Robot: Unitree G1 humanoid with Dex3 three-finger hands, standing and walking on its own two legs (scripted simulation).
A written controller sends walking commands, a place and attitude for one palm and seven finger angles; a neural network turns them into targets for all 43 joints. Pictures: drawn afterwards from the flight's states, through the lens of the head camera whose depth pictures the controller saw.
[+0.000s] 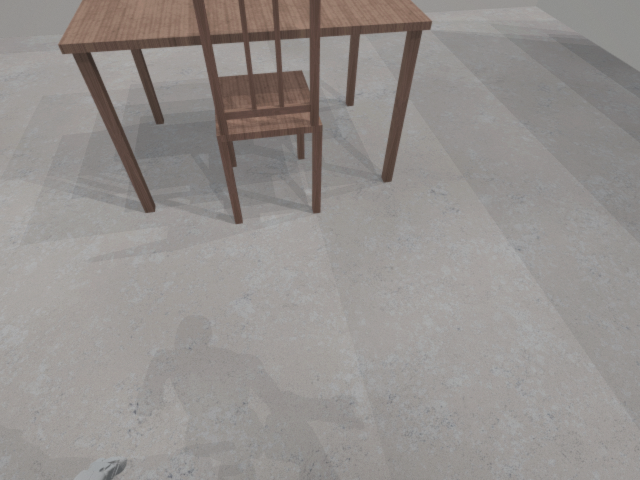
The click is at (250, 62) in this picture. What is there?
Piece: chair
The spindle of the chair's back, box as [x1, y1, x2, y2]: [238, 0, 256, 109]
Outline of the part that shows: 238,0 252,109 256,109 243,0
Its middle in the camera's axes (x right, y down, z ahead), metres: -0.23 -0.56 +1.18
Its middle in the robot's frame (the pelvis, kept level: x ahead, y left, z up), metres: +1.25 +0.29 -0.05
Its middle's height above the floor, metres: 0.72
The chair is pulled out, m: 0.00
